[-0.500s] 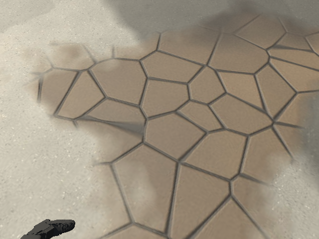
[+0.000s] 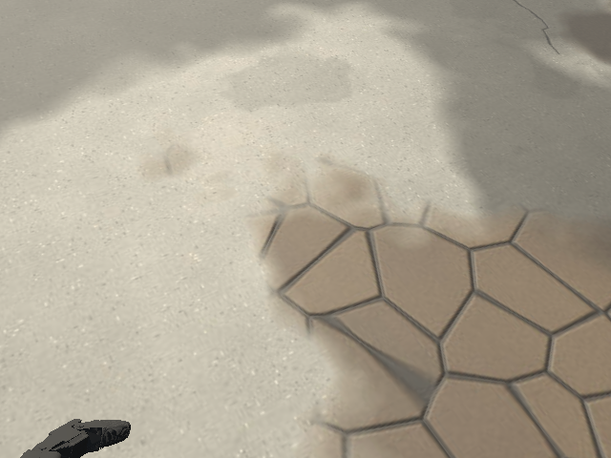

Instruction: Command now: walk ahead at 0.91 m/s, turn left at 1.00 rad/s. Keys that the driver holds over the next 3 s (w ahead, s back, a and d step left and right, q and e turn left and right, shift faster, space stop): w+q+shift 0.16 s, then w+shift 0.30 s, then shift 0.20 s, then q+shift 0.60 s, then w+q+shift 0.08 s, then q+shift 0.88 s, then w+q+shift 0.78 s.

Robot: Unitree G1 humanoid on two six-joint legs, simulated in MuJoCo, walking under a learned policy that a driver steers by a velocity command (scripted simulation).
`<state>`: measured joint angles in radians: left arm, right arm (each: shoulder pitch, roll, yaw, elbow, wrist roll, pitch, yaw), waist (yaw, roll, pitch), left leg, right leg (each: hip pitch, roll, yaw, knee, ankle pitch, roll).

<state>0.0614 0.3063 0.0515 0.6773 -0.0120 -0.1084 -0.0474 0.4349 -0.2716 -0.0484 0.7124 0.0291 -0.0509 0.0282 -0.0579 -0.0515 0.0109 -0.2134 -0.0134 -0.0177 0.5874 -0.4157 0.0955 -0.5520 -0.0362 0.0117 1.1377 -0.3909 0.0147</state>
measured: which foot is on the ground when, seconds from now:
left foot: down 0.00-0.26, up 0.28-0.64, down 0.66-1.00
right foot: up 0.00-0.22, down 0.24-0.66, up 0.68-1.00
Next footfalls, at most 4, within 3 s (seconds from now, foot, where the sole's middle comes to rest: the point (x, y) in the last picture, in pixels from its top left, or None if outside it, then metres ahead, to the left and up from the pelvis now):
0.24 right None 0.41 -0.12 -0.77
0.66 left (149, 362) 0.70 0.28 -0.77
1.14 right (217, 310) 0.84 0.13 -0.77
1.60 left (105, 394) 0.63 0.36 -0.77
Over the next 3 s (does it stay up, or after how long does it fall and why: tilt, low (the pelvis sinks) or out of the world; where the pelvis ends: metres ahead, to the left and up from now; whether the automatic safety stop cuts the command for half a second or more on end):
stays up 0.39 0.65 -0.03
